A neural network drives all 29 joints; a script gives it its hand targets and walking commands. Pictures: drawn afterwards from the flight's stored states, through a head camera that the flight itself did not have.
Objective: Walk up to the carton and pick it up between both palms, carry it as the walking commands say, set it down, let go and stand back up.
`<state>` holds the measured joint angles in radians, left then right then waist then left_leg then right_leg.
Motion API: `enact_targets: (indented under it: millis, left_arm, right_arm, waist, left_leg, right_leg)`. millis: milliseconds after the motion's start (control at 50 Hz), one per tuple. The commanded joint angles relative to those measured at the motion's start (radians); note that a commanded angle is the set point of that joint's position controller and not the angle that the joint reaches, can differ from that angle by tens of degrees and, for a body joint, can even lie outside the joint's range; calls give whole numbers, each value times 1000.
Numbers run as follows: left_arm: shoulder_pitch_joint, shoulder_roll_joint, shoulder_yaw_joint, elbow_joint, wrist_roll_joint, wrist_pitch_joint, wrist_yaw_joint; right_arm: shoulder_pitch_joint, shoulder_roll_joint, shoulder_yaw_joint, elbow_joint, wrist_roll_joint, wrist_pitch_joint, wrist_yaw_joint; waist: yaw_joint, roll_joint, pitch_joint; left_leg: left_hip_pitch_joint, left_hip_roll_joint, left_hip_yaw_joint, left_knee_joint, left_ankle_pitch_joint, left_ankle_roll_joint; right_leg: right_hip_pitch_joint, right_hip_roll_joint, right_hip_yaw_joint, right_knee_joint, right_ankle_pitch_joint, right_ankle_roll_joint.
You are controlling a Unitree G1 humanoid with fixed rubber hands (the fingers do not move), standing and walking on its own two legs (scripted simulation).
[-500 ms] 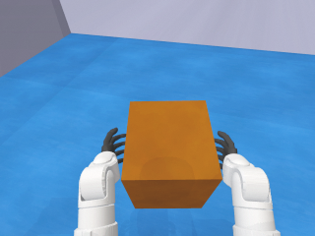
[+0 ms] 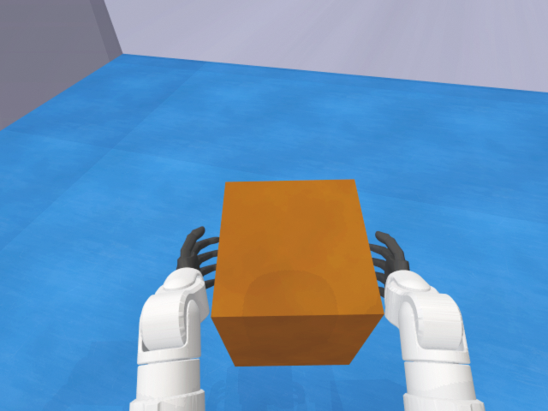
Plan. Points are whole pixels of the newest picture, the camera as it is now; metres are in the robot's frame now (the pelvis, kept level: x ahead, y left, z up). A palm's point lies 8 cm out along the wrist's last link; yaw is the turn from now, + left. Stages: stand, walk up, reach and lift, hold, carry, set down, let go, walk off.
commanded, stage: carry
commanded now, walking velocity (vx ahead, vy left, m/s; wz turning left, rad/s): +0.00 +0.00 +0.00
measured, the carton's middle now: (291, 278) +0.32 +0.00 +0.01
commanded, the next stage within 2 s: none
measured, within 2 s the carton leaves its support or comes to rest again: neither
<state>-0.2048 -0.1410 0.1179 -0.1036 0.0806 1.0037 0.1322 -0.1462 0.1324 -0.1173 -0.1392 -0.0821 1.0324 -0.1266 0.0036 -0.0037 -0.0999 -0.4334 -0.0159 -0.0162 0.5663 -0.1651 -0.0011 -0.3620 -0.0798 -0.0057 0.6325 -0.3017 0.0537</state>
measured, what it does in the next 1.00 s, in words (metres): lifts its left foot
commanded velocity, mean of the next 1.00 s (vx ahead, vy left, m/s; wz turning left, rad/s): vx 0.00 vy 0.16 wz -0.49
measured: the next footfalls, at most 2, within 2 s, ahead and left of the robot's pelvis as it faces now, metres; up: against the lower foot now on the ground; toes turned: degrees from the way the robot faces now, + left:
right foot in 1.32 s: +0.00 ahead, -0.07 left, +0.00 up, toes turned -25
left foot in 1.64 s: +0.12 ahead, +0.18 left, +0.00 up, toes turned -21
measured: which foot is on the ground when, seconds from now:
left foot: down 0.00-1.00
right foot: down 0.00-0.94, up 0.96-1.00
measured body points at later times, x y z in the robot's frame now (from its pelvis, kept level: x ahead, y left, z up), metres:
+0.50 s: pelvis +0.00 +0.01 +0.00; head -0.01 +0.02 +0.45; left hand +0.29 +0.15 +0.08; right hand +0.27 -0.14 +0.08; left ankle +0.08 +0.12 -0.72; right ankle +0.02 -0.15 -0.72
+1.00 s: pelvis +0.01 +0.06 +0.00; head +0.04 +0.07 +0.45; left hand +0.32 +0.13 +0.06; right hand +0.24 -0.15 +0.07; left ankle +0.04 +0.15 -0.73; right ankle -0.02 -0.12 -0.71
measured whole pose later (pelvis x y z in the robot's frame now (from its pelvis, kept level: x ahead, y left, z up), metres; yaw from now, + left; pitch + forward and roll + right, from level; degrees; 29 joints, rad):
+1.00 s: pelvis +0.01 +0.06 +0.00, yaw -13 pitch +5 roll -1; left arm -0.18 -0.14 0.08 -0.34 0.06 1.17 0.13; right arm -0.10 0.13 -0.08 -0.41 -0.06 1.21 -0.15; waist -0.01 -0.04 -0.03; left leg -0.40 0.04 0.11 0.62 -0.29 0.02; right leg -0.47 -0.06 0.07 0.76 -0.44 0.08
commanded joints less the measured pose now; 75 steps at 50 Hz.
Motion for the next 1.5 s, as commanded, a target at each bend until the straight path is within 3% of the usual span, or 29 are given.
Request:
enact_targets:
  millis: [0,80,160,180,260,280,360,480,540,580,640,680,700,720,760,860,900,920,940,960,1020,1120,1240,1260,1300,1320,1360,1420,1480]
  left_arm:
    - [-369,-775,-516,-117,-215,-30,-123]
    - [-357,-748,-464,7,-173,-48,-136]
    - [-351,-836,-551,-211,-262,-48,-124]
    - [-322,-801,-511,-94,-214,-36,-129]
    - [-387,-896,-666,-532,-372,39,-84]
    - [-285,-873,-624,-358,-304,84,-91]
    - [-233,-833,-605,-367,-293,146,-89]
    - [-340,-888,-643,-451,-330,163,-102]
    - [-342,-922,-675,-433,-325,179,-103]
    - [-320,-937,-688,-422,-334,177,-106]
    - [-339,-958,-690,-443,-367,168,-124]
    - [-305,-965,-683,-414,-373,180,-132]
    - [-318,-934,-685,-450,-378,169,-131]
    - [-315,-947,-680,-439,-366,163,-130]
    - [-311,-951,-647,-435,-349,160,-143]
    - [-245,-971,-661,-455,-335,143,-129]
    - [-214,-942,-657,-456,-307,139,-112]
    - [-215,-967,-671,-461,-306,140,-108]
    - [-274,-963,-689,-516,-320,126,-108]
    - [-323,-979,-724,-521,-342,130,-113]
    - [-276,-977,-720,-494,-344,125,-100]
    - [-292,-944,-744,-491,-349,142,-99]
    - [-228,-906,-684,-476,-360,142,-128]
    - [-240,-913,-685,-464,-356,151,-134]
    - [-252,-905,-662,-446,-375,156,-134]
    - [-204,-893,-643,-406,-341,161,-138]
    - [-241,-930,-624,-446,-330,136,-144]
    - [-235,-970,-655,-498,-355,118,-144]
    - [-200,-962,-650,-537,-340,91,-138]
  right_arm:
    - [-508,769,533,-146,213,-64,112]
    - [-484,732,495,-34,158,-80,112]
    - [-556,800,606,-322,267,-86,103]
    - [-492,772,555,-178,210,-69,108]
    - [-542,905,708,-564,378,8,64]
    - [-453,874,677,-409,306,52,66]
    - [-394,862,679,-388,303,120,75]
    - [-477,917,683,-447,340,130,97]
    - [-429,918,642,-409,333,137,101]
    - [-403,921,629,-406,326,130,100]
    - [-408,942,631,-423,320,119,92]
    - [-343,932,616,-401,292,121,89]
    - [-327,926,621,-389,287,123,89]
    - [-382,935,654,-422,301,121,89]
    - [-489,966,712,-494,323,113,93]
    - [-404,980,736,-500,354,112,105]
    - [-382,968,736,-480,372,111,116]
    - [-433,972,734,-517,383,104,119]
    - [-457,966,728,-545,395,92,129]
    - [-437,966,691,-547,380,83,130]
    - [-389,949,670,-519,372,86,131]
    - [-318,891,615,-478,313,86,115]
    - [-344,907,671,-509,310,87,87]
    - [-364,894,672,-512,310,92,87]
    - [-323,908,674,-468,295,111,75]
    - [-373,908,706,-471,314,114,83]
    - [-473,962,763,-544,352,98,95]
    - [-419,1008,774,-551,371,79,91]
    - [-484,1005,823,-655,402,62,97]
  waist:
    - [6,-19,-274]
    - [-2,-103,-231]
    - [3,-83,-272]
    - [1,-76,-285]
    - [2,-83,-270]
    - [2,-105,-228]
    - [8,-189,-232]
    - [6,-115,-244]
    - [12,193,-244]
    - [5,173,-267]
    - [28,102,-245]
    - [38,-55,-257]
    - [23,-283,-251]
    - [26,-287,-202]
    - [19,-275,-153]
    - [11,-282,-272]
    - [-8,-84,-356]
    - [15,206,-321]
    - [24,241,-347]
    - [6,270,-324]
    - [10,118,-316]
    - [5,202,-275]
    - [36,85,-337]
    - [43,19,-265]
    - [11,-358,-174]
    - [17,-263,-173]
    - [20,-245,-199]
    - [25,-182,-296]
    - [26,-301,-299]
  left_leg:
    - [177,147,-109,-151,-14,20]
    - [163,120,-71,-111,35,12]
    - [197,127,-68,-90,93,21]
    - [212,125,-64,-91,94,22]
    - [187,121,-27,-66,30,-6]
    - [179,94,15,-37,-25,-30]
    - [159,73,61,28,-71,-32]
    - [299,138,-19,-51,-83,-6]
    - [300,337,-168,-229,-162,92]
    - [286,365,-118,-199,-76,135]
    - [242,263,78,-23,50,59]
    - [27,152,118,190,-33,12]
    - [-170,61,158,294,-327,-43]
    - [-180,-1,70,313,-472,-56]
    - [-138,39,37,398,-343,-51]
    - [95,59,16,20,-204,-31]
    - [407,149,22,-246,-29,-41]
    - [536,409,-173,-219,291,24]
    - [520,519,-205,-159,352,82]
    - [458,454,-120,-125,419,122]
    - [533,373,69,-79,541,110]
    - [491,352,139,-84,420,132]
    - [376,338,212,119,248,85]
    - [226,283,227,197,99,45]
    - [-287,57,151,446,-565,-53]
    - [-275,14,10,545,-546,-70]
    - [-244,61,-27,549,-360,-64]
    - [-214,37,35,421,-297,-71]
    - [-141,29,38,310,-312,-71]
  right_leg:
    - [74,-16,26,-126,-9,-55]
    - [53,-46,66,-182,0,-61]
    - [74,-44,43,-161,53,-52]
    - [68,-41,45,-157,36,-51]
    - [44,-93,106,-178,67,-42]
    - [-1,-128,158,-212,31,-47]
    - [18,-152,205,-186,194,-67]
    - [-100,-67,134,-79,99,-44]
    - [-188,61,-56,205,-186,-22]
    - [-176,40,-69,294,-243,-25]
    - [-48,44,-80,-98,-29,-45]
    - [172,-121,208,-206,259,-102]
    - [258,-301,482,-224,564,-157]
    - [163,-324,587,-247,704,-215]
    - [101,-271,447,-259,449,-167]
    - [126,-169,317,-109,606,-110]
    - [-46,-37,154,67,281,-49]
    - [-272,64,10,229,-214,-3]
    - [-348,52,-41,387,-381,4]
    - [-341,42,-58,485,-348,2]
    - [-376,33,-87,522,-174,10]
    - [-335,33,-115,448,-164,10]
    - [10,28,-104,-105,-5,-31]
    - [66,-10,4,-240,98,-50]
    - [261,-318,650,-240,768,-184]
    - [186,-334,737,-285,665,-216]
    - [215,-249,533,-253,505,-170]
    - [347,-174,350,-115,917,-170]
    - [310,-163,360,-109,893,-168]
